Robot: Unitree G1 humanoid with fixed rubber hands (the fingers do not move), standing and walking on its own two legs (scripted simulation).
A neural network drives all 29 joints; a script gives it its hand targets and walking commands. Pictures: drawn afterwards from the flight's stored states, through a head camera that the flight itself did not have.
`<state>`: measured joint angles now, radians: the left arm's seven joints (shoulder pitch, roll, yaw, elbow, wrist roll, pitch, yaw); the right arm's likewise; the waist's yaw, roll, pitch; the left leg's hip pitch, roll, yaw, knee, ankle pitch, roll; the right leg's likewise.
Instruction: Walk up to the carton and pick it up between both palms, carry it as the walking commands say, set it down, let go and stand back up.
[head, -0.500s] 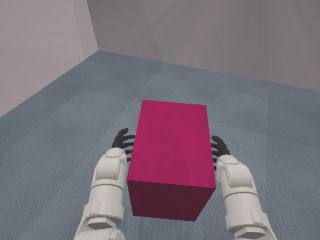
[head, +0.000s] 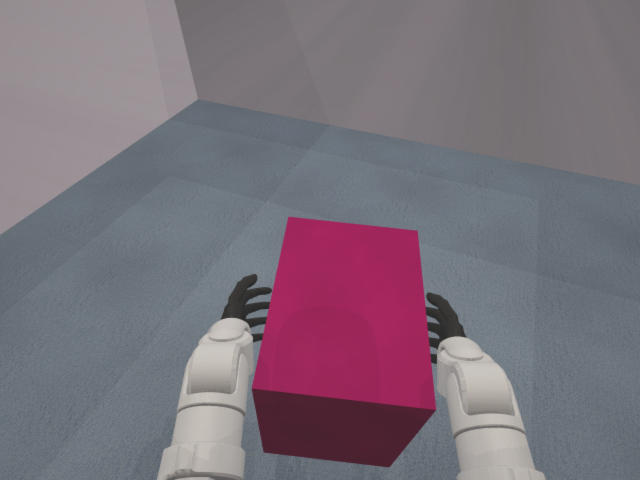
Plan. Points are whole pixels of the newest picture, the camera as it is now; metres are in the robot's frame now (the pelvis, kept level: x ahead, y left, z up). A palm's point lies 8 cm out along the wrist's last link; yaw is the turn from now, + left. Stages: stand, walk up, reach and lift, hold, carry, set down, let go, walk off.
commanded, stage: reach and lift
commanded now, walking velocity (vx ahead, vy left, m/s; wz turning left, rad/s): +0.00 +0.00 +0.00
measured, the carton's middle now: (339, 343) +0.31 +0.01 -0.03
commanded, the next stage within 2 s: hold in 0.16 s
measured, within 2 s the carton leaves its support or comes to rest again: neither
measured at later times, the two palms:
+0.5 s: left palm (237, 344) +0.27 +0.14 +0.04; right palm (458, 363) +0.26 -0.14 +0.03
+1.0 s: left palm (233, 340) +0.27 +0.14 +0.04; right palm (453, 361) +0.26 -0.13 +0.03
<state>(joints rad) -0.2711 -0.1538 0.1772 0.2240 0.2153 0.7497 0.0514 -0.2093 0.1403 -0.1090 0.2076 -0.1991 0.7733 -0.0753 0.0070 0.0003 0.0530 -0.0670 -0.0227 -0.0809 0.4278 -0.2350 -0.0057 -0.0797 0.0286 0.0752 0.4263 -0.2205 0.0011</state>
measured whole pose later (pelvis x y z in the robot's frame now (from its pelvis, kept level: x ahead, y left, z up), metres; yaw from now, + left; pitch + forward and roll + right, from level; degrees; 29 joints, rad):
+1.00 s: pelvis -0.01 +0.00 +0.00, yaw +0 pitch -8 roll +0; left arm -0.23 -0.14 0.14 0.19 0.21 0.77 0.05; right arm -0.17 0.13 -0.08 0.18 -0.19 0.80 -0.08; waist 0.00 0.00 0.04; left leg -0.08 -0.03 -0.08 0.46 -0.24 0.00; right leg -0.09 0.03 0.07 0.46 -0.23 0.00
